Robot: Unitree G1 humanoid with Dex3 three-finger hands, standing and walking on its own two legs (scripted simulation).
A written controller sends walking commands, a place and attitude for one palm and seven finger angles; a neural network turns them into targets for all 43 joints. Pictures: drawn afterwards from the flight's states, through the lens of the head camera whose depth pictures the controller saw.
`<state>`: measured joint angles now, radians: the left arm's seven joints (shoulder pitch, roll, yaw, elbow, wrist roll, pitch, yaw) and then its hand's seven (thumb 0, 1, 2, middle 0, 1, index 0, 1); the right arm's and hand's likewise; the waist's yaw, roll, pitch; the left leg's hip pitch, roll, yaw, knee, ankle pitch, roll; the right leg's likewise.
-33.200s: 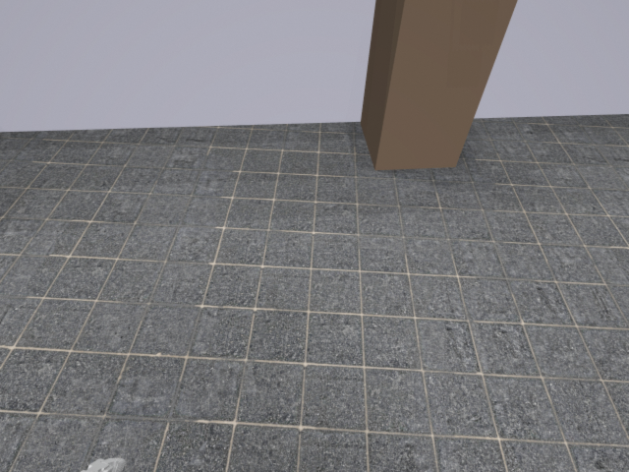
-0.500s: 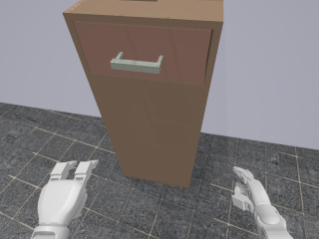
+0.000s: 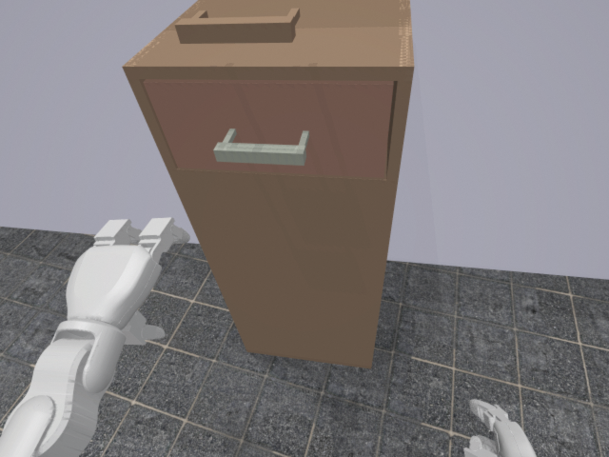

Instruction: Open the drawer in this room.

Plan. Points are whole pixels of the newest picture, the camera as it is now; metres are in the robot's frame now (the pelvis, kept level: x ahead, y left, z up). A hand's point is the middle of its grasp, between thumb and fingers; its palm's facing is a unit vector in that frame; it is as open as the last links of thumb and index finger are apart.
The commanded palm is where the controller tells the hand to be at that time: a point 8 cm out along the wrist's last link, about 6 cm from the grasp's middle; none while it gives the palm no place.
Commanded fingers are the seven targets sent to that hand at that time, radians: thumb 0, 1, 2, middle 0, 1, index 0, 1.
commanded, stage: raise the hand with hooked fingers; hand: left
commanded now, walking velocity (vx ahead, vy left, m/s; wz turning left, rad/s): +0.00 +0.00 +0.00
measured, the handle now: (263, 144) +0.53 +0.14 +0.14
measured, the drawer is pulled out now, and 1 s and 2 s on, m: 0.00 0.00 0.00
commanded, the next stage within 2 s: move the hooked fingers above the handle in 0.84 s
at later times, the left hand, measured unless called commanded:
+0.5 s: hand (90, 197) +0.30 +0.27 +0.23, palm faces +0.17 +0.00 -0.98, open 13.8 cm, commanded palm +0.25 +0.26 +0.28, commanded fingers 0.00 -0.50 0.30 -0.30 -1.20 -0.30 -1.20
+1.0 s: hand (109, 210) +0.30 +0.25 +0.22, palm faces +0.14 -0.02 -0.99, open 13.8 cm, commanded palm +0.26 +0.24 +0.27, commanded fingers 0.00 -0.50 0.30 -0.30 -1.20 -0.30 -1.20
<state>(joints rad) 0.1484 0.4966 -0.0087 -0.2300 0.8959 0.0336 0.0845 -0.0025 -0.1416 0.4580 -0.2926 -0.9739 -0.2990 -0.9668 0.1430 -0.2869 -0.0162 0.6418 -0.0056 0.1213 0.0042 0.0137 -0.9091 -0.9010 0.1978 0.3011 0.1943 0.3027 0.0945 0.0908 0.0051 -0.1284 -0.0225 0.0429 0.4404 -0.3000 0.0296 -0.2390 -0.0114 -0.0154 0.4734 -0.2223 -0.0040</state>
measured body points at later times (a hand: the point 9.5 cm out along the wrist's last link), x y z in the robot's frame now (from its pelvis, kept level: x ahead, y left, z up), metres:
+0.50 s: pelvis -0.02 +0.01 +0.00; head -0.03 -0.02 +0.45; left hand +0.28 +0.27 +0.28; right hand +0.20 -0.18 -0.09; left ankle -0.04 +0.10 -0.74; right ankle +0.02 -0.12 -0.74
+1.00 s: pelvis -0.03 +0.00 +0.00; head -0.02 -0.04 +0.45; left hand +0.28 +0.25 +0.27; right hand +0.18 -0.21 -0.10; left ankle -0.04 +0.10 -0.74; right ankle +0.02 -0.12 -0.74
